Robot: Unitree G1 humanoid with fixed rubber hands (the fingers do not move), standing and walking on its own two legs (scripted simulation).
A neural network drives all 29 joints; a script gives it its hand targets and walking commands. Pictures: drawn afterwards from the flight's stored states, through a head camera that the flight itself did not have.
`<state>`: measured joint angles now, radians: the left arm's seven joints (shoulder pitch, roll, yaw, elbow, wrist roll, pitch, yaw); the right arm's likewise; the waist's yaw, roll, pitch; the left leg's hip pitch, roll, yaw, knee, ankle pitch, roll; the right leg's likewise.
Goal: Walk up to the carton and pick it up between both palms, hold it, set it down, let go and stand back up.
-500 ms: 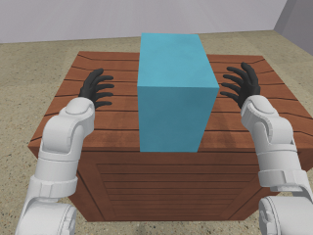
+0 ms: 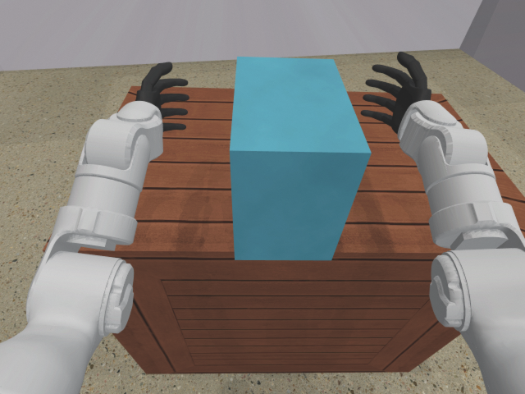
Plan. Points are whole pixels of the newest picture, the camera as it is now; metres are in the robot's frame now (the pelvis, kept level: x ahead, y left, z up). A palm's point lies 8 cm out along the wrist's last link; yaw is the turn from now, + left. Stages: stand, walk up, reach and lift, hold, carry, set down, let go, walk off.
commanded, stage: reach and lift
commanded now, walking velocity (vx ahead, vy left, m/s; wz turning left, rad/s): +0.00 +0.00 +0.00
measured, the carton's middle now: (284, 158) +0.48 -0.03 +0.12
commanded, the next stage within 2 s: none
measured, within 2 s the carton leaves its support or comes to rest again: leaves its support in 2.00 s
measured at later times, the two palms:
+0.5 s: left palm (156, 117) +0.46 +0.18 +0.21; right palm (401, 122) +0.47 -0.19 +0.21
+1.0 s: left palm (185, 149) +0.46 +0.14 +0.15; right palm (375, 145) +0.47 -0.17 +0.17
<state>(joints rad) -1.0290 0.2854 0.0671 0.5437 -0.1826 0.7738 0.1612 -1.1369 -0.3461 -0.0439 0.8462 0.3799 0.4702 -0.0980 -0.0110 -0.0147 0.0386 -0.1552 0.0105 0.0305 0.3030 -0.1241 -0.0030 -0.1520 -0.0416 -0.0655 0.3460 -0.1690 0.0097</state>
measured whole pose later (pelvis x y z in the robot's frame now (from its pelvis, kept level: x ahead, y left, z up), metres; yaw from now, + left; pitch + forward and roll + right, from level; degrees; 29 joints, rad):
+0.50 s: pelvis +0.01 +0.00 +0.00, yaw +0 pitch +3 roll +0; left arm -1.11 0.28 0.07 0.86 -0.18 0.50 0.14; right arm -1.18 -0.35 -0.04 1.08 0.38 0.31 -0.08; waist -0.01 -0.01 -0.01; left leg -0.23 0.01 0.03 0.31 -0.13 -0.01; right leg -0.22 -0.04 -0.07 0.34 -0.17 0.01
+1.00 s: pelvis +0.01 +0.00 +0.00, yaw +0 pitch +7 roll +0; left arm -1.03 0.17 0.07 0.91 -0.14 0.36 0.17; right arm -1.10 -0.24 -0.04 1.07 0.37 0.20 -0.13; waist -0.01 -0.01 -0.04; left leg -0.31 0.02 0.03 0.32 -0.13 -0.01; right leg -0.30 -0.03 -0.07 0.34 -0.16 0.01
